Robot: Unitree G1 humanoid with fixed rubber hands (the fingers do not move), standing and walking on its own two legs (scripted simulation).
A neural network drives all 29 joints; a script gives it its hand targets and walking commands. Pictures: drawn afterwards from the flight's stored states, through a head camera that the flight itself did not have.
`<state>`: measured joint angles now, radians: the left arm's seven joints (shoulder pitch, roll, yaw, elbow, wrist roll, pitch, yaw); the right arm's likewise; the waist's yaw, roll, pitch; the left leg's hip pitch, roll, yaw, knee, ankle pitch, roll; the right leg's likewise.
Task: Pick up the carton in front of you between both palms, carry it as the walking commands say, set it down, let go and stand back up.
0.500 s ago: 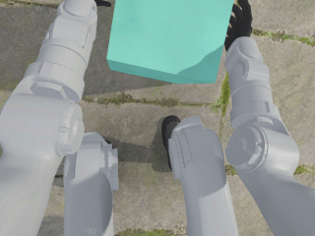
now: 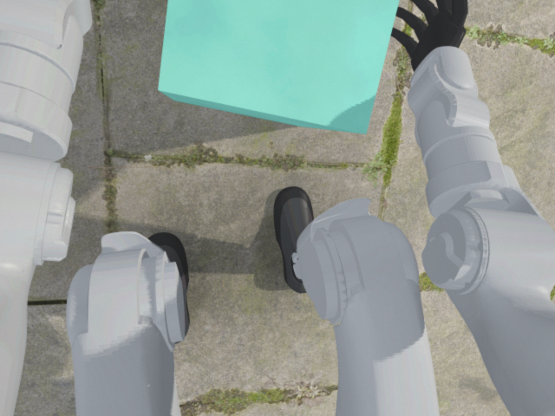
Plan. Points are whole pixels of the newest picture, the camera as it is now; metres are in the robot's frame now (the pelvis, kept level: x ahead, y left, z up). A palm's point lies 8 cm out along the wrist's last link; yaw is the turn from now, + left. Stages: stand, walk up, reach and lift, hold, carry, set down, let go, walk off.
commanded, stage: set down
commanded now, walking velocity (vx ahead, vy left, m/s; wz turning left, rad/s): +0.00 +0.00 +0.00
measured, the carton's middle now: (264, 33) +0.52 -0.07 -0.25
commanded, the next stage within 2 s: let go in 1.00 s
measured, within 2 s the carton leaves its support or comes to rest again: neither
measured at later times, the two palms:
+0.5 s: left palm out of the picture +0.61 +0.11 -0.01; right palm out of the picture +0.49 -0.25 -0.02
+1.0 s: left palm out of the picture +0.61 +0.12 +0.14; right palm out of the picture +0.48 -0.25 +0.14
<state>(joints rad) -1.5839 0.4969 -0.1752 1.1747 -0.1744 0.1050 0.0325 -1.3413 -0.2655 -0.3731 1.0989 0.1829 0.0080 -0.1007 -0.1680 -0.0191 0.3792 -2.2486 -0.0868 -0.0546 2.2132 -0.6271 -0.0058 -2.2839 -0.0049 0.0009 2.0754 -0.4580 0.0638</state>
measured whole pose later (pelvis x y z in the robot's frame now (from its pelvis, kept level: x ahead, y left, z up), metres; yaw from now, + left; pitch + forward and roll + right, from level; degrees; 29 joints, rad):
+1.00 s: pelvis +0.04 +0.00 +0.23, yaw +1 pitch +47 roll -1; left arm -1.28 0.39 0.14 1.01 0.06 0.23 -0.06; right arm -0.94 -0.09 -0.42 0.63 0.04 0.20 -0.10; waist -0.19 0.05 -0.08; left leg -1.71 -0.06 -0.05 1.34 -0.45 0.00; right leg -1.76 0.00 0.03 1.25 -0.31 0.04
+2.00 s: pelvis +0.14 +0.00 +0.40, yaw +0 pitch +3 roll -1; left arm 0.17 0.20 0.06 0.48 0.02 0.03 -0.03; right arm 0.22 -0.22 -0.03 0.43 0.03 0.04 0.07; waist -0.02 0.00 0.04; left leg -0.20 -0.02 -0.05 0.46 -0.32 0.01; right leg -0.28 0.02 0.06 0.43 -0.22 0.02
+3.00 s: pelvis +0.15 -0.03 +0.39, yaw +2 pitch +0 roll +0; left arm 0.17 0.32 0.05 0.82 0.03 0.01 0.02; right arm 0.19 -0.35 -0.02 0.76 -0.04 0.00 -0.03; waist 0.01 0.05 0.02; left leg -0.13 0.00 -0.08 0.47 -0.34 -0.03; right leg -0.21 0.03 0.01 0.50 -0.28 -0.02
